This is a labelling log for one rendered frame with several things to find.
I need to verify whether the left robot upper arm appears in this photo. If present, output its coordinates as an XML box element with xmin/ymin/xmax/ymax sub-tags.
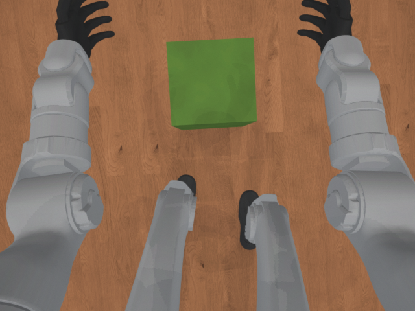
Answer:
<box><xmin>0</xmin><ymin>171</ymin><xmax>104</xmax><ymax>311</ymax></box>

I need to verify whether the robot thigh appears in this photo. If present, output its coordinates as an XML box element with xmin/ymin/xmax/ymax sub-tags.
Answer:
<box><xmin>246</xmin><ymin>201</ymin><xmax>310</xmax><ymax>311</ymax></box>
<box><xmin>125</xmin><ymin>187</ymin><xmax>197</xmax><ymax>311</ymax></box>

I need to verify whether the robot right hand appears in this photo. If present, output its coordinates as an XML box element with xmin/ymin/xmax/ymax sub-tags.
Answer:
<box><xmin>297</xmin><ymin>0</ymin><xmax>353</xmax><ymax>53</ymax></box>

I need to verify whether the robot right forearm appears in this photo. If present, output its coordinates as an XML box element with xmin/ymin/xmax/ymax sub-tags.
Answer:
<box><xmin>316</xmin><ymin>35</ymin><xmax>415</xmax><ymax>184</ymax></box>

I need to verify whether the robot right thigh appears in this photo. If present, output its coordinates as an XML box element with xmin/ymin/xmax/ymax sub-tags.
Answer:
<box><xmin>246</xmin><ymin>201</ymin><xmax>310</xmax><ymax>311</ymax></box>

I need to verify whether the robot left hand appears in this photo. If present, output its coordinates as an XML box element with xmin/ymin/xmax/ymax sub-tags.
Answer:
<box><xmin>55</xmin><ymin>0</ymin><xmax>115</xmax><ymax>58</ymax></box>

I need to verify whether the carton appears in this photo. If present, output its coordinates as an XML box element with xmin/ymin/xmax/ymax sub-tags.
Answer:
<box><xmin>166</xmin><ymin>38</ymin><xmax>257</xmax><ymax>130</ymax></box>

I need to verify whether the robot left thigh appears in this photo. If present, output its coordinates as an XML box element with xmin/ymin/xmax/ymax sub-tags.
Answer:
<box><xmin>125</xmin><ymin>187</ymin><xmax>197</xmax><ymax>311</ymax></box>

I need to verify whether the right robot upper arm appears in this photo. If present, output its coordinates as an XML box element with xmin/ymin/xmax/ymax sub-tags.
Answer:
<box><xmin>324</xmin><ymin>170</ymin><xmax>415</xmax><ymax>311</ymax></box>

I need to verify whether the robot left forearm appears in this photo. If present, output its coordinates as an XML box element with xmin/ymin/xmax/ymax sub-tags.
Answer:
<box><xmin>6</xmin><ymin>40</ymin><xmax>94</xmax><ymax>231</ymax></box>

